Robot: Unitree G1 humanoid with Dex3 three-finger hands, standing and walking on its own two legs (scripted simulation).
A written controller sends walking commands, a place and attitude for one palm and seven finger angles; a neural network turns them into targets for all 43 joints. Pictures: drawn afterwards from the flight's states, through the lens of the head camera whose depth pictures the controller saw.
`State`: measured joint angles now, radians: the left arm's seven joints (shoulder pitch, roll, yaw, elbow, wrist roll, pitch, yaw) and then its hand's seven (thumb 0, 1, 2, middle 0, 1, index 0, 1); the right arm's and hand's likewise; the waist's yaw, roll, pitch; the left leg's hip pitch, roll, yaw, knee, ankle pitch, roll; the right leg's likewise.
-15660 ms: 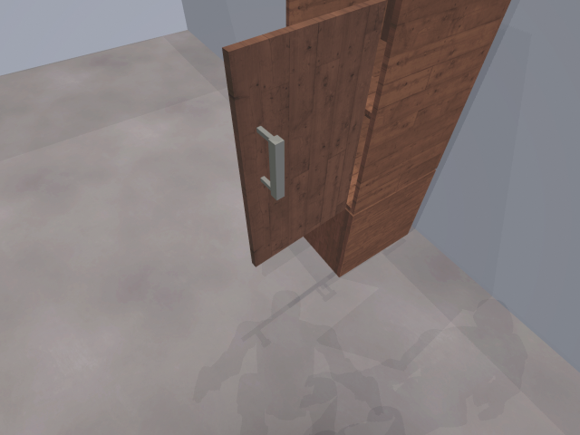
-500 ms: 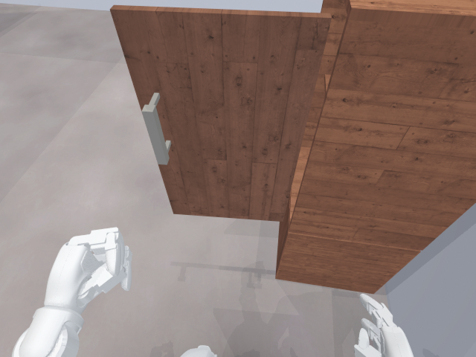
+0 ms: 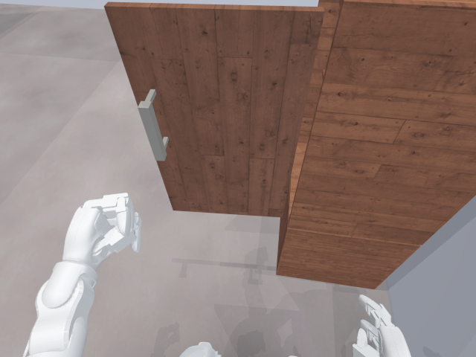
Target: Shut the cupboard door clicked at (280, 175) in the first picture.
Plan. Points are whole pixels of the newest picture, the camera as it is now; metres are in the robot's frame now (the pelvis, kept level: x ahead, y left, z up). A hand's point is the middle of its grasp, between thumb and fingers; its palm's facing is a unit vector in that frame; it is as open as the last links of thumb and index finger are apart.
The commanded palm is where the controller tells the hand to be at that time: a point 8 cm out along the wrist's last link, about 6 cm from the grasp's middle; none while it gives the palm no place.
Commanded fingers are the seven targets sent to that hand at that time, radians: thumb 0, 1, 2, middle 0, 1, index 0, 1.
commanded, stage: bring the fist close to the handle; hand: left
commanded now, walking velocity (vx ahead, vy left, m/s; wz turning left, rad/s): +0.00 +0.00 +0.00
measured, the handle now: (156, 126) +0.53 +0.21 +0.08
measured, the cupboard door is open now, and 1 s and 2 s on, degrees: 94 94 84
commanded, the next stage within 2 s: push the door shut along its arc in 1.10 s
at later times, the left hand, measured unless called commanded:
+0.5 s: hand (151, 179) +0.39 +0.18 +0.08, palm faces -0.03 -1.00 -0.01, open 3.1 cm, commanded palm +0.37 +0.23 +0.08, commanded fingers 0.00 0.90 0.90 -1.30 -1.50 -1.30 -1.50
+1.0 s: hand (155, 165) +0.42 +0.19 +0.08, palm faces -0.01 -1.00 +0.00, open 3.1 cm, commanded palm +0.40 +0.24 +0.08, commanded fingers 0.00 0.90 0.90 -1.30 -1.50 -1.30 -1.50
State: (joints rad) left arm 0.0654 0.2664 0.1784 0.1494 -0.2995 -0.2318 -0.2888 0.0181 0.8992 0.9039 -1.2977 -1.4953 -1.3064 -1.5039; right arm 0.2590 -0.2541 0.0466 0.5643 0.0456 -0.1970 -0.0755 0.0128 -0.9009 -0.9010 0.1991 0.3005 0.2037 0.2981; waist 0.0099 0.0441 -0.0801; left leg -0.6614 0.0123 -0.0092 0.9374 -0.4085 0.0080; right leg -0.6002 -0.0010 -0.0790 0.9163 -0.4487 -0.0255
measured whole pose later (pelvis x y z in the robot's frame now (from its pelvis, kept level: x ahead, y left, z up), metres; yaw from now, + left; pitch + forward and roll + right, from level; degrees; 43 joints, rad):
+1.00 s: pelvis +0.01 +0.01 +0.00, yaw -2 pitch +12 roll -1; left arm -0.51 0.34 0.30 0.82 -0.21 -0.34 -0.26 0.02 0.90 0.90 -1.30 -1.50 -1.30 -1.50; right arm 0.36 -0.27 0.01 0.63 0.04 -0.02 -0.03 0.01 -0.90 -0.90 0.20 0.30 0.20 0.30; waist -0.06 0.03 -0.09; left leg -0.73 0.02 0.03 0.91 -0.40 0.02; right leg -0.69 0.01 -0.03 0.90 -0.42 -0.02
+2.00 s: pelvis -0.01 +0.01 -0.03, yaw -2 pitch +20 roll -3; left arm -1.04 0.57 0.29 1.25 -0.16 -0.30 -0.40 0.02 0.90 0.90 -1.30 -1.50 -1.34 -1.50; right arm 0.39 -0.29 0.04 0.69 0.03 -0.04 -0.04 0.01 -0.90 -0.90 0.20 0.30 0.20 0.30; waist -0.16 0.03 -0.09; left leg -1.01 0.03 -0.01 1.07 -0.41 0.03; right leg -0.94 0.02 -0.08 1.01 -0.43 -0.01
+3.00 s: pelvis +0.00 +0.02 -0.05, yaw -5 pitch +28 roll -5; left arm -1.44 0.74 0.27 1.40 -0.01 -0.15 -0.50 0.00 0.87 0.93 -1.29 -1.49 -1.30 -1.50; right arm 0.43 -0.26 0.07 0.69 -0.02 -0.04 -0.04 0.00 -0.90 -0.90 0.20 0.30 0.21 0.30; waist -0.30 0.06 -0.08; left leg -1.21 0.06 -0.01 1.19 -0.48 0.03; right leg -1.12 0.05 -0.07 1.10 -0.47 -0.01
